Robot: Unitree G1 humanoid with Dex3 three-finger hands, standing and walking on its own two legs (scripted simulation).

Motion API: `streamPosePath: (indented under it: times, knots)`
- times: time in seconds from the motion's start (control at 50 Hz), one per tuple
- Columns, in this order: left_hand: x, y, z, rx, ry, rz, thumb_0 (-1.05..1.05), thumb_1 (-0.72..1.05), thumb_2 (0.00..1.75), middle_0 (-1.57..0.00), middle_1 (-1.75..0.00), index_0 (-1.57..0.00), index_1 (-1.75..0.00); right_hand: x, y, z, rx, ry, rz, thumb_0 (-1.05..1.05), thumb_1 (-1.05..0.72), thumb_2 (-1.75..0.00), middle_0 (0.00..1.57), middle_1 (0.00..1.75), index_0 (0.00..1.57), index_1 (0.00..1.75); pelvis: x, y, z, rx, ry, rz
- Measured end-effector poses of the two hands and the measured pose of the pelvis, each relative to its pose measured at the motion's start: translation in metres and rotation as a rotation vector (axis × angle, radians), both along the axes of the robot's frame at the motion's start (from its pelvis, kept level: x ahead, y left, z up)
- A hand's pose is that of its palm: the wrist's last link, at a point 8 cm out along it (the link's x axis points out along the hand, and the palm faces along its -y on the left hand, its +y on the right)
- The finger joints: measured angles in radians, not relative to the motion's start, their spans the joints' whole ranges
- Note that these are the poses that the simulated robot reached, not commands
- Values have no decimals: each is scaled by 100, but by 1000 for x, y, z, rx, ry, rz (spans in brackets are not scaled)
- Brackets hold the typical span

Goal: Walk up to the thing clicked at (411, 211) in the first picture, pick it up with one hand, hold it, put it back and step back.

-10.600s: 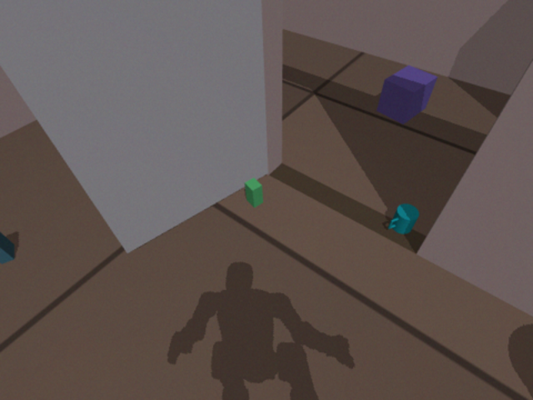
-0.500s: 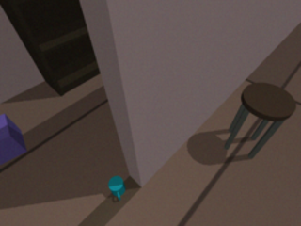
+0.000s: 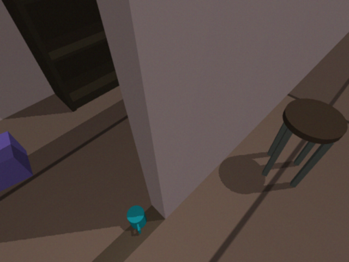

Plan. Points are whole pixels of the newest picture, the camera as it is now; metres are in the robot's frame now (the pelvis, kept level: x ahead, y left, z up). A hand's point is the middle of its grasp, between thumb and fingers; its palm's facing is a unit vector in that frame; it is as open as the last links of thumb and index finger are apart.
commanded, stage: stand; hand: left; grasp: from above
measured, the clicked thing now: (137, 220) +0.45 +0.26 -0.73
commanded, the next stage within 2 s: rise first in 1.02 s
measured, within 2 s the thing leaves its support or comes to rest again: neither
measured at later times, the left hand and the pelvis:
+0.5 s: hand out of the picture +0.07 +0.25 -0.16, palm faces -0.04 -0.94 -0.35, open 7.4 cm; pelvis +0.00 +0.00 +0.00, yaw +0 degrees
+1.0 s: hand out of the picture +0.07 +0.25 -0.16, palm faces -0.02 -0.94 -0.35, open 7.4 cm; pelvis +0.01 +0.00 +0.00, yaw +1 degrees
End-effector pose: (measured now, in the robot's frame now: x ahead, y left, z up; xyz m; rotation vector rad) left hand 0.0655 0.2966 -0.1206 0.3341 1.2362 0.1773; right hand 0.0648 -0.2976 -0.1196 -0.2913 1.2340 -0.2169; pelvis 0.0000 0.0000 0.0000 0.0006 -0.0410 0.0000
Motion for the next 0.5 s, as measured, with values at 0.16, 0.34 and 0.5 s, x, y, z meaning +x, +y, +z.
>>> streamPosePath:
  times: [0.16,0.34,0.5]
  knots:
    - [1,1,0,0,4,7,1,90,90,-20,-30,-20,-30,3,-1,1,-5,6,4,0,-91,-90,21,29,20,30,2,0,0,-1,3,4]
    - [0,1,0,1,9,12,1,90,90,-20,-30,-20,-30,5,-1,0,-6,8,6,0,-91,-90,21,29,20,30,4,0,0,0,3,4]
    - [0,1,0,3,10,16,1,90,90,-20,-30,-20,-30,6,-1,0,-4,9,9,0,-91,-90,21,29,20,30,5,-1,0,0,5,6]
